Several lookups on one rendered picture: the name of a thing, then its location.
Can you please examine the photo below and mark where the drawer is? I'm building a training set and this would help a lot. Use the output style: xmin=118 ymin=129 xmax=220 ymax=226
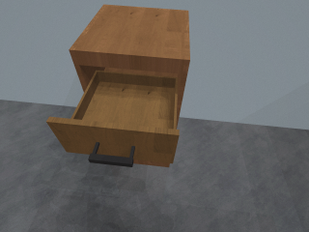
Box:
xmin=46 ymin=70 xmax=180 ymax=164

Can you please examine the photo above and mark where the cabinet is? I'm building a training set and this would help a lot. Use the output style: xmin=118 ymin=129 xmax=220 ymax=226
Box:
xmin=69 ymin=4 xmax=190 ymax=167

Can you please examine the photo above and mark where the handle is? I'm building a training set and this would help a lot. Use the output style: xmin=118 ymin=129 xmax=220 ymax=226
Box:
xmin=88 ymin=142 xmax=135 ymax=167

